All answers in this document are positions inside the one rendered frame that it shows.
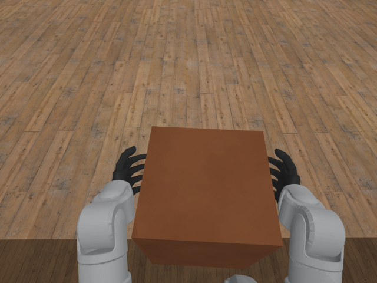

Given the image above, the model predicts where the right robot forearm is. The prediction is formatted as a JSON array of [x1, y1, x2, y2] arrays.
[[277, 184, 345, 283]]

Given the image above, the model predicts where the robot left hand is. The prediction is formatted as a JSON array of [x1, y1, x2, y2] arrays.
[[112, 146, 147, 195]]

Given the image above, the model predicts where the carton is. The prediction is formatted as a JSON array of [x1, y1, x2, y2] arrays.
[[131, 126, 283, 269]]

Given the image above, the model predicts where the left robot forearm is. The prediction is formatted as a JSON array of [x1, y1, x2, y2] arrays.
[[77, 180, 135, 283]]

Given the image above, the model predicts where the robot right hand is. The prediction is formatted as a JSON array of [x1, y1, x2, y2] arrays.
[[268, 149, 300, 204]]

